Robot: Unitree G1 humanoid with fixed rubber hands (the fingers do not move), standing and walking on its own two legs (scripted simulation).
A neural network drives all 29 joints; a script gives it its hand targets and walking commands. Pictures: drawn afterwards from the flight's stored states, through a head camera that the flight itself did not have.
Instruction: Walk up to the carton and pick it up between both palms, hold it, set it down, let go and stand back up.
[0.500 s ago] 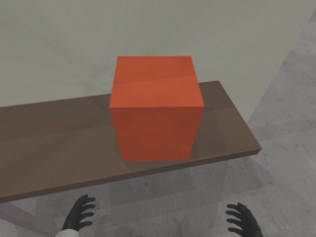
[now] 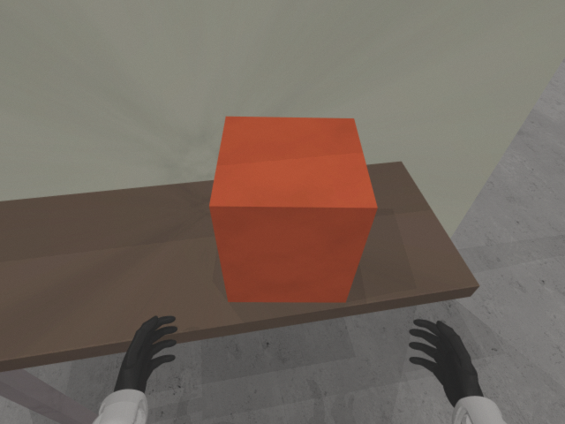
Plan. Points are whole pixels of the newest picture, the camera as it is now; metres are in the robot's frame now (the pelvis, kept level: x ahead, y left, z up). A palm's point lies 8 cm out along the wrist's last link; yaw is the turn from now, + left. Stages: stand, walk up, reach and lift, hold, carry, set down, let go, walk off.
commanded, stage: reach and lift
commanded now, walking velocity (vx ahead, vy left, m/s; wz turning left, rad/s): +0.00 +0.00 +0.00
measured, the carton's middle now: (288, 213) +0.43 +0.00 +0.04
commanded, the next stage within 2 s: none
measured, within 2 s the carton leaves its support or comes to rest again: neither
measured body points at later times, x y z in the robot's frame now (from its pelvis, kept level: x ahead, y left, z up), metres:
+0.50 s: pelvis -0.02 -0.01 +0.00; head -0.03 -0.01 +0.45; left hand +0.25 +0.20 +0.03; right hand +0.25 -0.22 +0.03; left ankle -0.02 +0.12 -0.75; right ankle -0.03 -0.09 -0.75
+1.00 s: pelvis -0.02 -0.01 +0.00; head -0.01 -0.01 +0.45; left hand +0.32 +0.21 +0.09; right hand +0.33 -0.22 +0.09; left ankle -0.02 +0.12 -0.75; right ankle -0.03 -0.10 -0.75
